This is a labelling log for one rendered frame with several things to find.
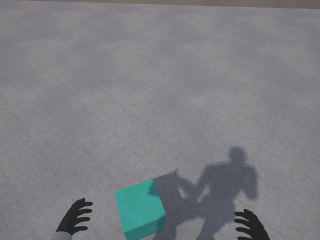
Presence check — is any left robot hand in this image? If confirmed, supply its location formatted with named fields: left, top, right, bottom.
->
left=56, top=198, right=93, bottom=236

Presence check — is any carton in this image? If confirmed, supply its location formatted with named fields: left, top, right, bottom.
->
left=115, top=179, right=167, bottom=240

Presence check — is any right robot hand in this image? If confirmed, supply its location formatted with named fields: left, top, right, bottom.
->
left=234, top=209, right=270, bottom=240

